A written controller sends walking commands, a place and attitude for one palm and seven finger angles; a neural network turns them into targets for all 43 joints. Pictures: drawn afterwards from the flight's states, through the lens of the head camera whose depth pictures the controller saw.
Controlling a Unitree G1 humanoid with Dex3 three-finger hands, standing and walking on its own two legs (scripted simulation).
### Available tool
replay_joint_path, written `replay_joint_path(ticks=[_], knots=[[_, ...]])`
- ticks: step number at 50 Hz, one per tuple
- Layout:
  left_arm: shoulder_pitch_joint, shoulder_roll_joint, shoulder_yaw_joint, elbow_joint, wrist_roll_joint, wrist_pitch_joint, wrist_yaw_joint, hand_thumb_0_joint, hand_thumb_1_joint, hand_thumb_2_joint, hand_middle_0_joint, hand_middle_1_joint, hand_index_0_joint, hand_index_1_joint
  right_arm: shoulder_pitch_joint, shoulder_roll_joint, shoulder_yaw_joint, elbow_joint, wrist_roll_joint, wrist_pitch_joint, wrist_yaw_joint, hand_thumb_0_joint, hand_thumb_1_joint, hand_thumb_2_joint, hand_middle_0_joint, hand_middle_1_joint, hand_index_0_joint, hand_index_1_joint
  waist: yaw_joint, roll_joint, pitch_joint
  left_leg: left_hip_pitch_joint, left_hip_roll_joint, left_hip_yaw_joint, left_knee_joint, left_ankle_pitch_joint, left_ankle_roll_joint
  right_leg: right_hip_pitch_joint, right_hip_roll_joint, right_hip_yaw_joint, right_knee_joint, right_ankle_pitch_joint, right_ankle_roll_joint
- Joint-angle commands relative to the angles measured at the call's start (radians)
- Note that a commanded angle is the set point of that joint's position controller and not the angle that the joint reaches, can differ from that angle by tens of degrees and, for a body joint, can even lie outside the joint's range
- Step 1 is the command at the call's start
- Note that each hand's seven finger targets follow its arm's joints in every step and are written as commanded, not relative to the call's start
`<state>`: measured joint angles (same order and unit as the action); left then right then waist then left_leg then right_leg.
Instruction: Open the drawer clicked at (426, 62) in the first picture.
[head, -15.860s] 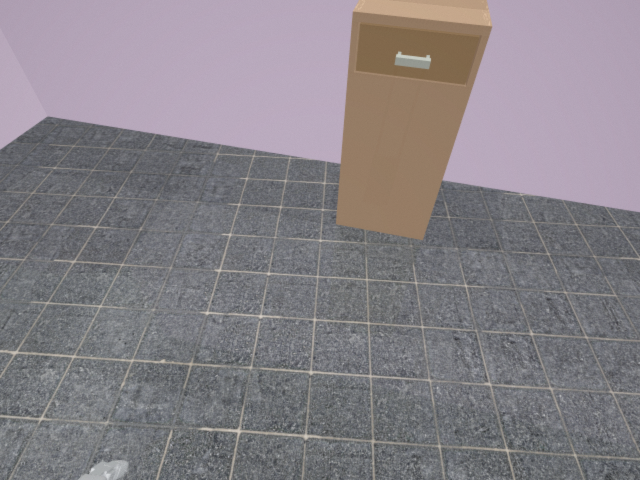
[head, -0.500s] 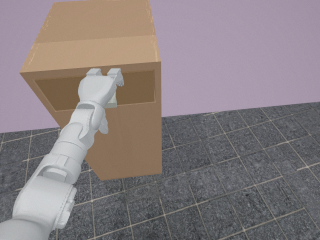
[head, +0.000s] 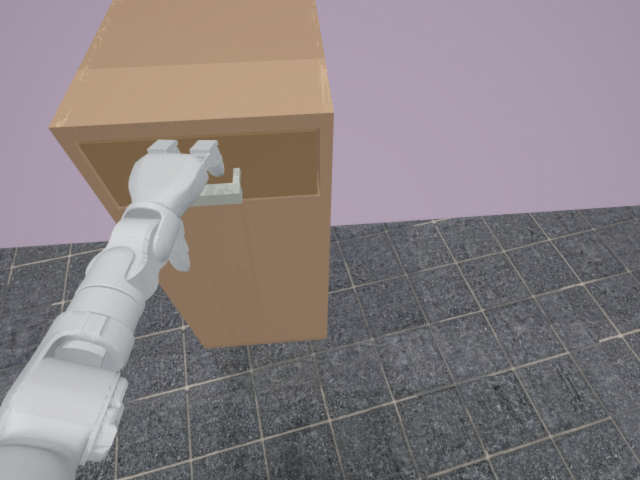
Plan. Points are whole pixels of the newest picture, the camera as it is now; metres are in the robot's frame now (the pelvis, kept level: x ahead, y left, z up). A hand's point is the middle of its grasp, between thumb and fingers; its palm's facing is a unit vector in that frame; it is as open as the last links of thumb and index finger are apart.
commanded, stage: move the hooked fingers above the handle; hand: left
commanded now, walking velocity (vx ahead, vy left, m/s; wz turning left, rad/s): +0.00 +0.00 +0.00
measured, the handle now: (208, 185) +0.54 +0.18 +0.02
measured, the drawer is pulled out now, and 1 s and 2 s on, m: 0.00 0.00 0.00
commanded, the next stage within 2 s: lift the fingers back up to retry in 1.80 s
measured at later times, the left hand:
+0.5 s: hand (212, 197) +0.48 +0.15 +0.06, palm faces +0.01 -0.12 -0.99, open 13.8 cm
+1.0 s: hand (196, 206) +0.46 +0.17 +0.06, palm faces -0.08 -0.06 -1.00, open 13.8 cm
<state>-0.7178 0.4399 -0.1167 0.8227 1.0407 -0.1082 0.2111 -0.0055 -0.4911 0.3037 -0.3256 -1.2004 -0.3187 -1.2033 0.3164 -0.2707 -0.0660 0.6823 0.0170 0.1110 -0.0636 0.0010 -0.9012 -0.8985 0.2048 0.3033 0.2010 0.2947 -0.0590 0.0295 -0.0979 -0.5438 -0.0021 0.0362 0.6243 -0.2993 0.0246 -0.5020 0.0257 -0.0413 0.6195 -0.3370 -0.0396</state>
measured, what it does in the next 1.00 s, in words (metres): stands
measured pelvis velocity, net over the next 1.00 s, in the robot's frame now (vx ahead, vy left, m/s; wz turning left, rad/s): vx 0.00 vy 0.00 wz -0.03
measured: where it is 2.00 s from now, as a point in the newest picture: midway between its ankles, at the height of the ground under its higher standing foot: outside the picture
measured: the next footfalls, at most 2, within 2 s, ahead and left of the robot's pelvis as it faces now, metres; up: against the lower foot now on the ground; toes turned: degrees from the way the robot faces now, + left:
none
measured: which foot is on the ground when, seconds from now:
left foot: down 0.00-1.00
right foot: down 0.00-1.00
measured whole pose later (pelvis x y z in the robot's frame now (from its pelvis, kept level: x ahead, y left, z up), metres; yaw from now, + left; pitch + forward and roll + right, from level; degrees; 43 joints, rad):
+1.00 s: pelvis +0.00 +0.00 +0.00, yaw -1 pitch +12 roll +0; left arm -0.75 0.39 -0.12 0.91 1.04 0.00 0.18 0.00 -0.49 0.30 -0.32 -1.20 -0.32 -1.21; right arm 0.32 -0.26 -0.04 0.66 0.02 0.12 -0.06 0.00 -0.90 -0.90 0.21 0.30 0.20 0.29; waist -0.08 0.03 -0.12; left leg -0.51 0.00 0.06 0.60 -0.30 0.03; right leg -0.49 0.03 -0.01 0.60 -0.33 -0.03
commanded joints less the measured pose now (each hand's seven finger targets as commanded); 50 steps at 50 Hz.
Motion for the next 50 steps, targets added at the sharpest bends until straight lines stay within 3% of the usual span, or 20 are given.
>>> replay_joint_path(ticks=[1,3,7,9,11,14,15,18,19,22,24,27,30,32,34,37,40,45,48,50], knots=[[-0.662,0.250,0.128,-0.144,-0.003,0.098,0.198,0.000,-0.500,0.300,-0.300,-1.200,-0.300,-1.200,0.060,-0.115,-0.036,-0.030,0.002,-0.046,0.024,0.000,-0.900,-0.900,0.200,0.300,0.200,0.300,-0.049,0.045,-0.401,0.246,-0.026,-0.021,-0.004,0.310,0.020,0.056,0.021,0.038,-0.045,0.301,0.005],[-0.667,0.269,0.123,-0.044,0.004,0.191,0.202,0.000,-0.500,0.300,-0.300,-1.200,-0.300,-1.200,0.057,-0.124,-0.031,-0.012,0.004,-0.039,0.035,0.000,-0.900,-0.900,0.200,0.300,0.200,0.300,-0.044,0.069,-0.424,0.231,-0.027,-0.011,-0.014,0.316,0.014,0.083,0.018,0.036,-0.046,0.317,0.006],[-0.632,0.120,-0.011,0.144,-0.028,0.335,0.082,0.000,-0.500,0.300,-0.300,-1.200,-0.300,-1.200,0.059,-0.139,-0.030,-0.006,0.013,-0.013,0.048,0.000,-0.900,-0.900,0.200,0.300,0.200,0.300,-0.072,-0.007,-0.397,0.246,-0.023,-0.002,-0.024,0.364,0.018,0.113,0.019,0.032,-0.075,0.387,0.013],[-0.589,0.083,-0.047,0.123,-0.053,0.334,-0.003,0.000,-0.500,0.300,-0.300,-1.200,-0.300,-1.200,0.058,-0.143,-0.031,-0.027,0.015,0.001,0.041,0.000,-0.900,-0.900,0.200,0.300,0.200,0.300,-0.065,-0.040,-0.412,0.261,-0.021,0.000,-0.028,0.387,0.024,0.146,0.013,0.033,-0.079,0.429,0.019],[-0.536,0.084,-0.051,0.186,-0.049,0.327,-0.062,0.000,-0.500,0.300,-0.300,-1.200,-0.300,-1.200,0.047,-0.153,-0.020,-0.029,0.015,0.014,0.028,0.000,-0.900,-0.900,0.200,0.300,0.200,0.300,-0.077,-0.131,-0.303,0.206,-0.022,-0.002,-0.044,0.325,0.032,0.132,0.009,0.029,-0.096,0.399,0.024],[-0.520,0.004,-0.120,0.141,-0.050,0.252,-0.127,0.000,-0.500,0.300,-0.300,-1.200,-0.300,-1.200,0.041,-0.151,-0.014,-0.047,0.014,0.009,0.018,0.000,-0.900,-0.900,0.200,0.300,0.200,0.300,-0.089,-0.125,-0.189,0.193,-0.017,-0.015,-0.056,0.251,0.032,0.043,0.008,0.025,-0.107,0.296,0.018],[-0.527,0.012,-0.100,0.085,-0.057,0.204,-0.135,0.000,-0.500,0.300,-0.300,-1.200,-0.300,-1.200,0.044,-0.146,-0.016,-0.056,0.009,0.003,0.015,0.000,-0.900,-0.900,0.200,0.300,0.200,0.300,-0.079,-0.109,-0.208,0.212,-0.016,-0.021,-0.052,0.258,0.033,0.038,0.008,0.027,-0.101,0.284,0.014],[-0.602,0.179,0.046,-0.095,-0.050,0.058,-0.087,0.000,-0.500,0.300,-0.300,-1.200,-0.300,-1.200,0.059,-0.131,-0.018,-0.085,-0.001,-0.012,0.005,0.000,-0.900,-0.900,0.200,0.300,0.200,0.300,-0.038,-0.027,-0.343,0.237,-0.017,-0.034,-0.031,0.290,0.034,0.083,0.008,0.050,-0.062,0.298,0.007],[-0.621,0.196,0.070,-0.138,-0.037,0.025,-0.046,0.000,-0.500,0.300,-0.300,-1.200,-0.300,-1.200,0.069,-0.119,-0.020,-0.092,-0.004,-0.018,0.006,0.000,-0.900,-0.900,0.200,0.300,0.200,0.300,-0.023,0.012,-0.382,0.255,-0.016,-0.036,-0.021,0.321,0.031,0.082,0.012,0.049,-0.044,0.307,0.002],[-0.665,0.375,0.241,-0.224,0.022,0.003,0.121,0.000,-0.500,0.300,-0.300,-1.200,-0.300,-1.200,0.067,-0.109,-0.022,-0.090,-0.017,-0.030,0.010,0.000,-0.900,-0.900,0.200,0.300,0.200,0.300,0.026,0.066,-0.471,0.238,-0.014,-0.046,0.000,0.389,0.014,0.088,0.025,0.035,0.000,0.316,-0.008],[-0.658,0.364,0.237,-0.177,0.053,0.074,0.229,0.000,-0.500,0.300,-0.300,-1.200,-0.300,-1.200,0.043,-0.099,-0.017,-0.078,-0.018,-0.037,0.018,0.000,-0.900,-0.900,0.200,0.300,0.200,0.300,0.020,0.082,-0.451,0.203,-0.015,-0.033,0.006,0.381,0.006,0.071,0.029,0.024,0.009,0.308,-0.009],[-0.657,0.310,0.188,-0.081,0.062,0.231,0.294,0.000,-0.500,0.300,-0.300,-1.200,-0.300,-1.200,0.021,-0.108,-0.017,-0.052,-0.018,-0.035,0.037,0.000,-0.900,-0.900,0.200,0.300,0.200,0.300,0.011,0.088,-0.497,0.223,-0.011,-0.012,0.002,0.409,-0.004,0.092,0.030,0.011,0.006,0.328,-0.006],[-0.674,0.205,0.085,0.061,0.021,0.373,0.219,0.000,-0.500,0.300,-0.300,-1.200,-0.300,-1.200,0.043,-0.126,-0.026,-0.019,0.000,-0.015,0.051,0.000,-0.900,-0.900,0.200,0.300,0.200,0.300,-0.028,0.037,-0.483,0.263,-0.002,-0.014,-0.024,0.401,-0.005,0.085,0.031,0.008,-0.026,0.331,0.007],[-0.692,0.230,0.099,0.098,-0.021,0.409,0.155,0.000,-0.500,0.300,-0.300,-1.200,-0.300,-1.200,0.026,-0.137,-0.021,-0.022,0.009,0.003,0.041,0.000,-0.900,-0.900,0.200,0.300,0.200,0.300,-0.033,-0.037,-0.488,0.261,-0.007,-0.005,-0.038,0.391,0.008,0.150,0.025,0.023,-0.051,0.363,0.014],[-0.692,0.187,0.053,0.090,-0.042,0.407,0.087,0.000,-0.500,0.300,-0.300,-1.200,-0.300,-1.200,0.024,-0.136,-0.018,-0.034,0.015,0.017,0.028,0.000,-0.900,-0.900,0.200,0.300,0.200,0.300,-0.042,-0.062,-0.465,0.261,-0.013,-0.003,-0.054,0.373,0.021,0.177,0.017,0.029,-0.070,0.384,0.021],[-0.551,0.216,0.075,0.165,-0.026,0.372,0.002,0.000,-0.500,0.300,-0.300,-1.200,-0.300,-1.200,0.015,-0.142,-0.004,-0.054,0.017,0.027,0.006,0.000,-0.900,-0.900,0.200,0.300,0.200,0.300,-0.023,-0.126,-0.362,0.199,-0.015,0.004,-0.077,0.331,0.029,0.212,0.006,0.032,-0.092,0.389,0.021],[-0.475,0.115,-0.013,0.133,-0.003,0.286,-0.055,0.000,-0.500,0.300,-0.300,-1.200,-0.300,-1.200,0.017,-0.138,-0.003,-0.082,0.019,0.015,-0.003,0.000,-0.900,-0.900,0.200,0.300,0.200,0.300,-0.031,-0.132,-0.242,0.183,-0.011,0.003,-0.083,0.275,0.031,0.133,0.005,0.030,-0.107,0.328,0.019],[-0.493,0.131,0.019,-0.063,-0.013,0.131,-0.040,0.000,-0.500,0.300,-0.300,-1.200,-0.300,-1.200,0.028,-0.121,-0.014,-0.118,0.011,-0.008,0.000,0.000,-0.900,-0.900,0.200,0.300,0.200,0.300,-0.014,-0.032,-0.292,0.235,-0.012,0.000,-0.058,0.285,0.031,0.113,0.006,0.048,-0.089,0.306,0.008],[-0.595,0.255,0.125,-0.196,0.005,0.076,0.049,0.000,-0.500,0.300,-0.300,-1.200,-0.300,-1.200,0.040,-0.113,-0.024,-0.106,0.001,-0.023,0.005,0.000,-0.900,-0.900,0.200,0.300,0.200,0.300,0.000,0.031,-0.392,0.256,-0.016,-0.009,-0.038,0.329,0.029,0.144,0.010,0.059,-0.066,0.334,0.003],[-0.657,0.247,0.121,-0.242,0.027,0.074,0.117,0.000,-0.500,0.300,-0.300,-1.200,-0.300,-1.200,0.041,-0.106,-0.030,-0.089,-0.003,-0.032,0.011,0.000,-0.900,-0.900,0.200,0.300,0.200,0.300,-0.013,0.075,-0.430,0.282,-0.019,-0.016,-0.020,0.373,0.023,0.119,0.016,0.053,-0.047,0.355,0.000]])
